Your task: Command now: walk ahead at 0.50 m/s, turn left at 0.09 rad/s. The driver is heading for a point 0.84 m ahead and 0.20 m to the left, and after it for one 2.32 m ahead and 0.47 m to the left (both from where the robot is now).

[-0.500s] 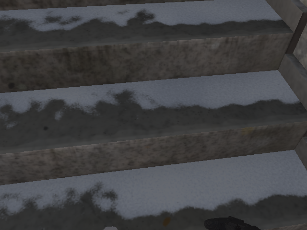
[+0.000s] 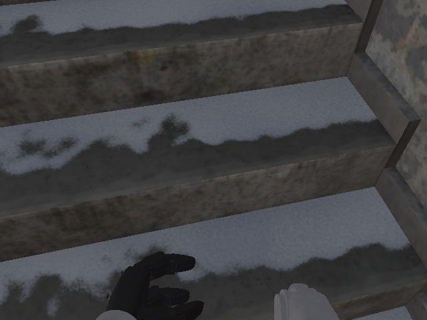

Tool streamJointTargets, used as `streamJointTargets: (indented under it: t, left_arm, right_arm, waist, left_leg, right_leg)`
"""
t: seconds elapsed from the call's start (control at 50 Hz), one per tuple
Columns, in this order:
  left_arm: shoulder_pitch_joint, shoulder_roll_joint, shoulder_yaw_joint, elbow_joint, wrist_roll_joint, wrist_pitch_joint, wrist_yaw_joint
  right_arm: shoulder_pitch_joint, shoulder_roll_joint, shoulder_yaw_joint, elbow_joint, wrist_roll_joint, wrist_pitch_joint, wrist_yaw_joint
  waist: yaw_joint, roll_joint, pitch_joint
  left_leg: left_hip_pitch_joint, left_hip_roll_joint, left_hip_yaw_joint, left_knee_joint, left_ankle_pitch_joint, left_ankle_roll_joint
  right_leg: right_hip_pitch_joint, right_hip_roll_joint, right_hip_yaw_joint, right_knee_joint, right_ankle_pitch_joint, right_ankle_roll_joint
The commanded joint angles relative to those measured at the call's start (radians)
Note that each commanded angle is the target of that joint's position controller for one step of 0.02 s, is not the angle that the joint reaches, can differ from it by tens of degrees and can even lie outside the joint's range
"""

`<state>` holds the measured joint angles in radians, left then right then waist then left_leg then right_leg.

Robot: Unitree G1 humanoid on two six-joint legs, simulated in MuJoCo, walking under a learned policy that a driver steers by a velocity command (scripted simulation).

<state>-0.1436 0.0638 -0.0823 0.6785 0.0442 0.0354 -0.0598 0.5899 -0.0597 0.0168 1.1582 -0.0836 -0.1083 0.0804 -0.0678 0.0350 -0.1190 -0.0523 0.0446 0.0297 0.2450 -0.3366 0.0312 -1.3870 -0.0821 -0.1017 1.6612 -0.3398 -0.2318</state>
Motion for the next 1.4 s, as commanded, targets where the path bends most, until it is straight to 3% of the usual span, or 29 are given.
streamJointTargets:
  t: [0.02,0.06,0.1,0.12,0.16,0.22,0.3,0.4,0.48,0.52,0.56,0.6,0.64,0.66,0.76,0.9,0.92,0.98,1.04,1.06,1.08,1.1,1.14,1.18,1.24,1.26,1.28,1.3,1.4]
  left_arm:
    - [-0.228,0.074,0.017,-0.137,-0.025,0.000,-0.053]
    - [0.026,0.121,0.030,-0.027,-0.028,-0.008,-0.033]
    - [0.517,0.209,0.053,0.141,-0.027,-0.002,-0.009]
    - [0.675,0.311,0.102,0.204,0.013,0.000,-0.003]
    - [0.480,0.299,0.115,0.290,-0.020,-0.079,0.010]
    - [0.264,-0.018,0.042,0.341,0.002,-0.093,0.003]
    - [0.317,0.044,0.070,0.370,0.051,-0.106,0.018]
    - [0.523,0.077,0.041,0.453,0.118,-0.113,-0.003]
    - [0.635,0.128,0.040,0.475,0.089,-0.102,-0.051]
    - [0.581,0.276,0.061,0.438,0.036,-0.156,-0.047]
    - [0.600,0.334,0.092,0.421,-0.017,-0.177,-0.033]
    - [0.666,0.296,0.095,0.415,0.080,-0.178,-0.044]
    - [0.550,0.206,0.087,0.354,0.067,-0.144,-0.120]
    - [0.526,0.170,0.095,0.365,0.000,-0.127,-0.116]
    - [0.375,0.100,0.070,0.273,0.014,-0.109,-0.009]
    - [0.063,0.145,0.033,0.037,-0.016,-0.098,0.035]
    - [-0.027,0.177,0.034,-0.025,-0.027,-0.079,0.033]
    - [0.074,0.148,0.031,-0.034,-0.018,-0.044,-0.014]
    - [0.220,0.291,0.084,-0.007,-0.018,-0.063,-0.016]
    - [0.440,0.310,0.095,0.071,-0.015,-0.070,-0.018]
    - [0.669,0.372,0.119,0.137,0.020,-0.061,-0.004]
    - [0.744,0.374,0.123,0.160,0.050,-0.065,0.010]
    - [0.586,0.305,0.119,0.219,-0.004,-0.106,0.010]
    - [0.409,0.107,0.078,0.279,-0.011,-0.101,0.004]
    - [0.502,0.045,0.079,0.400,-0.065,-0.147,0.069]
    - [0.533,0.050,0.071,0.431,-0.059,-0.162,0.087]
    - [0.357,0.126,0.086,0.298,0.032,-0.158,0.014]
    - [0.331,0.159,0.091,0.269,0.047,-0.166,-0.005]
    - [0.811,0.132,0.078,0.438,0.033,-0.169,0.041]
  right_arm:
    - [-0.001,-0.246,-0.031,-0.062,0.022,-0.028,0.049]
    - [-0.047,-0.344,-0.081,-0.073,0.077,-0.039,0.042]
    - [0.141,-0.178,-0.052,-0.057,-0.043,-0.015,0.085]
    - [0.056,-0.183,-0.084,-0.011,0.021,0.019,0.097]
    - [-0.093,-0.079,-0.078,-0.048,0.057,0.017,0.060]
    - [-0.239,-0.029,-0.042,-0.115,0.062,0.029,0.017]
    - [-0.386,0.017,-0.009,-0.199,0.083,0.070,0.037]
    - [-0.646,-0.087,0.025,-0.359,0.083,0.082,0.007]
    - [-0.945,-0.111,0.029,-0.483,0.055,0.155,-0.003]
    - [-0.771,-0.071,0.026,-0.448,0.077,0.168,0.029]
    - [-0.648,-0.099,0.013,-0.416,0.051,0.148,0.021]
    - [-0.481,-0.197,-0.023,-0.363,0.093,0.131,-0.024]
    - [-0.071,-0.338,-0.076,-0.191,0.060,0.145,-0.048]
    - [-0.009,-0.372,-0.111,-0.194,0.023,0.137,-0.045]
    - [-0.350,-0.031,-0.012,-0.099,0.022,0.066,0.006]
    - [-0.128,-0.185,-0.008,-0.036,-0.070,0.025,-0.016]
    - [-0.127,-0.211,-0.007,-0.029,-0.064,0.031,-0.008]
    - [-0.219,-0.286,-0.018,-0.120,0.079,0.007,0.030]
    - [-0.158,-0.384,-0.072,-0.103,0.081,-0.023,0.041]
    - [-0.035,-0.280,-0.070,-0.064,0.015,-0.019,0.054]
    - [-0.041,-0.195,-0.057,-0.067,-0.015,0.013,0.079]
    - [-0.192,-0.200,-0.081,-0.060,0.002,0.043,0.081]
    - [-0.312,-0.163,-0.074,-0.096,0.062,0.025,0.023]
    - [-0.303,-0.147,-0.050,-0.122,0.045,0.022,-0.005]
    - [-0.394,-0.025,-0.009,-0.279,-0.006,0.065,-0.075]
    - [-0.411,-0.015,0.002,-0.296,0.010,0.075,-0.091]
    - [-0.473,-0.172,-0.001,-0.272,0.066,0.064,-0.023]
    - [-0.500,-0.207,-0.009,-0.292,0.057,0.064,-0.006]
    - [-0.713,-0.153,0.018,-0.418,0.044,0.045,-0.070]
  waist:
    - [0.146,0.177,-0.072]
    - [0.207,0.164,-0.135]
    - [0.263,-0.223,-0.531]
    - [0.326,-0.270,-0.390]
    - [0.179,-0.196,-0.044]
    - [0.026,0.039,-0.038]
    - [0.002,-0.124,0.051]
    - [0.034,-0.007,0.028]
    - [0.083,-0.100,0.088]
    - [-0.034,-0.165,-0.015]
    - [-0.048,-0.200,-0.053]
    - [-0.033,-0.160,-0.239]
    - [-0.133,0.111,-0.220]
    - [-0.169,0.123,-0.160]
    - [0.128,-0.082,-0.003]
    - [0.040,-0.040,0.060]
    - [0.040,-0.034,0.073]
    - [0.132,0.122,0.106]
    - [0.161,0.167,-0.080]
    - [0.147,-0.019,-0.307]
    - [0.233,-0.229,-0.353]
    - [0.314,-0.376,-0.142]
    - [0.181,-0.274,0.108]
    - [0.056,-0.028,0.073]
    - [-0.022,-0.015,0.173]
    - [-0.021,-0.020,0.208]
    - [0.036,-0.014,0.004]
    - [0.033,-0.025,0.035]
    - [0.185,-0.163,0.031]
  left_leg:
    - [-0.246,0.223,-0.060,-0.134,1.486,0.268]
    - [0.094,0.219,-0.025,0.108,1.852,0.194]
    - [-0.519,0.024,-0.174,0.692,0.923,0.149]
    - [-0.662,-0.114,-0.295,1.286,0.429,0.116]
    - [-0.954,-0.099,-0.341,1.758,0.470,0.151]
    - [-1.036,-0.031,-0.304,1.802,0.425,0.245]
    - [-1.205,-0.019,-0.120,2.128,0.101,0.269]
    - [-1.361,0.015,-0.090,1.736,0.369,0.302]
    - [-1.145,0.065,0.081,1.286,0.067,0.267]
    - [-0.837,-0.032,0.155,1.293,0.112,0.193]
    - [-0.871,-0.138,0.199,0.960,-0.054,0.128]
    - [-0.395,-0.149,-0.022,0.947,0.255,0.216]
    - [0.065,-0.002,-0.537,0.398,0.077,0.321]
    - [-0.019,0.102,-0.858,0.156,-0.036,0.352]
    - [-0.345,0.012,-0.449,0.244,0.138,0.238]
    - [-0.437,0.008,-0.343,0.081,-0.057,0.171]
    - [-0.532,0.042,-0.363,0.011,-0.008,0.173]
    - [-0.711,0.146,-0.324,-0.142,0.468,0.281]
    - [-0.100,0.169,-0.245,0.181,1.586,0.255]
    - [-0.279,0.077,-0.225,0.513,1.532,0.185]
    - [-0.622,-0.083,-0.255,0.779,0.790,0.140]
    - [-0.908,-0.185,-0.387,1.292,0.368,0.121]
    - [-1.100,-0.143,-0.356,1.588,0.464,0.162]
    - [-1.061,-0.116,-0.342,1.657,0.432,0.180]
    - [-1.023,-0.087,-0.146,1.664,0.220,0.078]
    - [-1.085,-0.067,-0.095,1.677,0.189,0.050]
    - [-1.129,-0.028,-0.157,1.504,0.295,0.087]
    - [-1.099,0.025,-0.103,1.411,0.336,0.073]
    - [-1.538,0.030,-0.070,1.713,-0.036,0.034]
  right_leg:
    - [0.649,0.099,-0.114,-0.253,0.110,0.056]
    - [0.748,0.182,-0.094,-0.630,0.052,0.068]
    - [1.619,-0.138,0.646,-0.981,0.257,-0.167]
    - [1.423,-0.258,1.035,-1.254,0.030,-0.189]
    - [1.121,-0.240,0.780,-1.264,-0.170,-0.066]
    - [0.980,-0.215,0.401,-1.225,0.195,0.024]
    - [0.967,-0.164,0.110,-1.393,0.164,0.005]
    - [1.088,-0.120,-0.031,-1.466,0.087,0.076]
    - [1.079,-0.205,-0.088,-1.719,0.468,0.013]
    - [1.133,-0.231,-0.189,-1.551,1.471,-0.007]
    - [1.508,-0.262,-0.191,-1.351,1.709,-0.018]
    - [1.301,-0.221,-0.128,-1.051,1.855,0.019]
    - [0.654,0.018,-0.009,-0.514,0.532,0.075]
    - [0.510,0.098,0.222,0.004,0.358,0.106]
    - [0.167,0.087,0.279,0.387,0.350,0.044]
    - [0.097,0.007,0.134,0.242,0.178,0.072]
    - [0.223,-0.028,0.180,0.096,0.205,0.093]
    - [0.743,0.080,-0.009,-0.077,-0.061,0.186]
    - [0.726,0.178,-0.019,-0.504,-0.117,0.125]
    - [1.101,0.068,0.321,-0.563,0.249,-0.033]
    - [1.333,-0.101,0.847,-1.023,-0.110,-0.172]
    - [1.221,-0.164,1.223,-1.258,-0.601,-0.176]
    - [0.981,-0.138,0.938,-1.215,-0.541,-0.089]
    - [0.858,-0.109,0.719,-1.170,-0.346,-0.048]
    - [0.811,-0.033,0.407,-1.213,-0.131,0.061]
    - [0.824,-0.019,0.365,-1.229,-0.013,0.058]
    - [0.906,-0.007,0.316,-1.246,0.074,0.037]
    - [0.868,-0.002,0.300,-1.273,0.153,0.028]
    - [1.455,-0.151,0.458,-1.233,0.658,-0.037]
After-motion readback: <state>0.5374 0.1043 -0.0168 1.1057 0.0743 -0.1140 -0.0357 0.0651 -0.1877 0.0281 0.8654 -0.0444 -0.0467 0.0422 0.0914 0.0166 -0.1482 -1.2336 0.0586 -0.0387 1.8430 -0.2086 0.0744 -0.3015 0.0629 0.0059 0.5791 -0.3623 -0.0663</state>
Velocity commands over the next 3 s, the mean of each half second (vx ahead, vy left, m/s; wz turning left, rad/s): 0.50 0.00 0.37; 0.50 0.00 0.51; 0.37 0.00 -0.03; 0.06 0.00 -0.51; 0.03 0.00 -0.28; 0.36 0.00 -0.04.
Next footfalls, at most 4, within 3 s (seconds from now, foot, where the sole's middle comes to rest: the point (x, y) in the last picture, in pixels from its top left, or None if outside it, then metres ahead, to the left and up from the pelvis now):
0.06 right None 0.24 -0.13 -0.61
0.56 left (155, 290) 0.46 0.13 -0.43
1.04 right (203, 142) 0.76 0.00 -0.26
1.62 left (50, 42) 0.94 0.36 -0.08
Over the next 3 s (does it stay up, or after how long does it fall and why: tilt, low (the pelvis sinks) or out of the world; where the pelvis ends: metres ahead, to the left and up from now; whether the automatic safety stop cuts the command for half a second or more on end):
stays up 1.12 0.26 0.69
